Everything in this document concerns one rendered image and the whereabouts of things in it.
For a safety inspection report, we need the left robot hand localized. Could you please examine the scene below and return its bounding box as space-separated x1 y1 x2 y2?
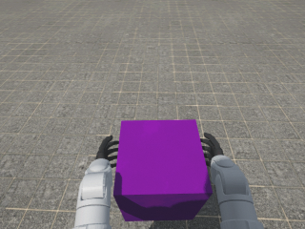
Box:
95 135 119 168

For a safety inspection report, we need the carton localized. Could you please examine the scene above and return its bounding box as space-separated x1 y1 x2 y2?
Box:
113 119 213 221

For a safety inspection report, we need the robot right forearm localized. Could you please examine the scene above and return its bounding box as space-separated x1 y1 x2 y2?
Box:
211 155 264 229

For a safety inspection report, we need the robot left forearm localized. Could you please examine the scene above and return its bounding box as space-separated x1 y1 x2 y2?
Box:
72 158 113 229

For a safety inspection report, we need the right robot hand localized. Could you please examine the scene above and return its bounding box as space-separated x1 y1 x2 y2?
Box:
200 133 224 167

